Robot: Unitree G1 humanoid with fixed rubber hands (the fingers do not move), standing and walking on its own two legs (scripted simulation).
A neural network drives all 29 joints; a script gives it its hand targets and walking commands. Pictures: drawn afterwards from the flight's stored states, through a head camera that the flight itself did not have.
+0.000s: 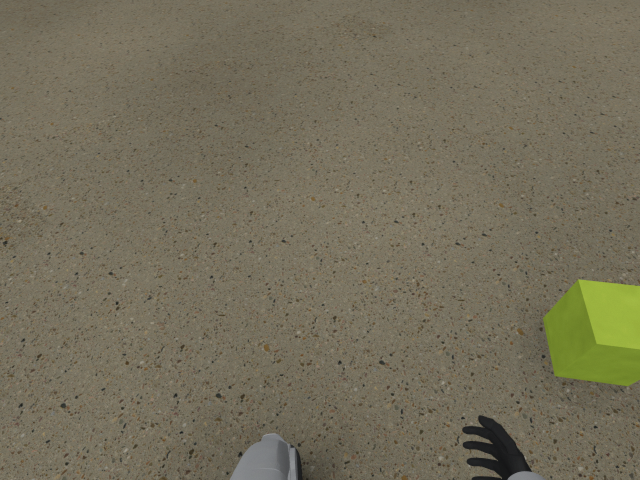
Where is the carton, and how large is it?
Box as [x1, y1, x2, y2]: [543, 279, 639, 385]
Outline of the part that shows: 578,279 543,318 554,374 557,376 622,385 628,385 639,379 639,286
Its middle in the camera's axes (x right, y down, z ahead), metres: +0.85 +0.28 +1.17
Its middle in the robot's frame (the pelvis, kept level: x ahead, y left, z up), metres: +0.62 -0.76 -0.65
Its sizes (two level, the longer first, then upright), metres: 0.210 0.200 0.250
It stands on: the floor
